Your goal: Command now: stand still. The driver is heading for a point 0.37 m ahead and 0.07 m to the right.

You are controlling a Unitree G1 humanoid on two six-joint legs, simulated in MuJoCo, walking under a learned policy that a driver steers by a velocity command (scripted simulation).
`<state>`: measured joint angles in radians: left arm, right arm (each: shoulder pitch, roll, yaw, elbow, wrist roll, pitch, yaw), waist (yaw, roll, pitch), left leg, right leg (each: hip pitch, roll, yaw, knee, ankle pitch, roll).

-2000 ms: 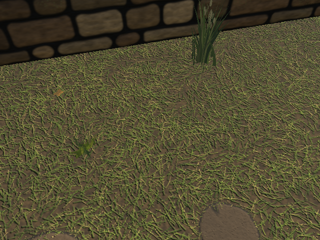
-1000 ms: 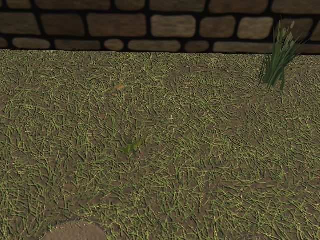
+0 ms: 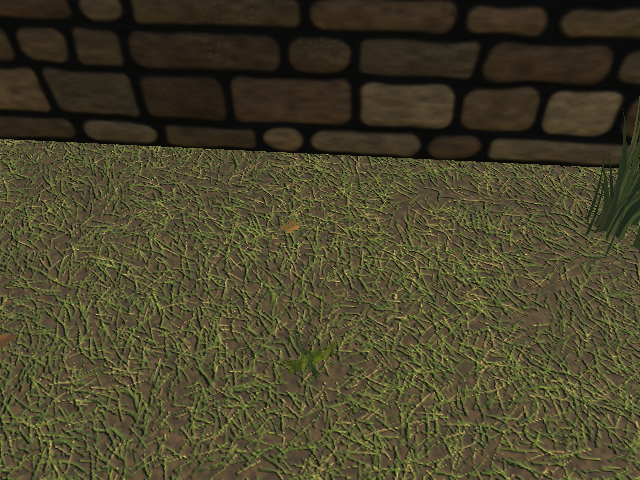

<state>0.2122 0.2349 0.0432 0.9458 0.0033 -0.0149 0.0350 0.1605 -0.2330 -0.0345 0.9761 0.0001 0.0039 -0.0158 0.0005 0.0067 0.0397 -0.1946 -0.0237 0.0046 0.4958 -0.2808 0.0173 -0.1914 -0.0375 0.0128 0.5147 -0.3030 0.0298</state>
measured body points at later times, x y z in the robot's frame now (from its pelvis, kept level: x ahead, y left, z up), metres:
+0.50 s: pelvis +0.01 -0.01 -0.01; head +0.01 -0.01 +0.44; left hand +0.05 +0.25 -0.15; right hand +0.05 -0.27 -0.16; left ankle -0.01 +0.11 -0.74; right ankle -0.02 -0.13 -0.73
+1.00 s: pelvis +0.20 -0.02 -0.01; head +0.24 -0.03 +0.44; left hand +0.09 +0.22 -0.14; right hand +0.45 -0.23 -0.11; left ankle +0.37 +0.09 -0.72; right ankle +0.01 -0.13 -0.74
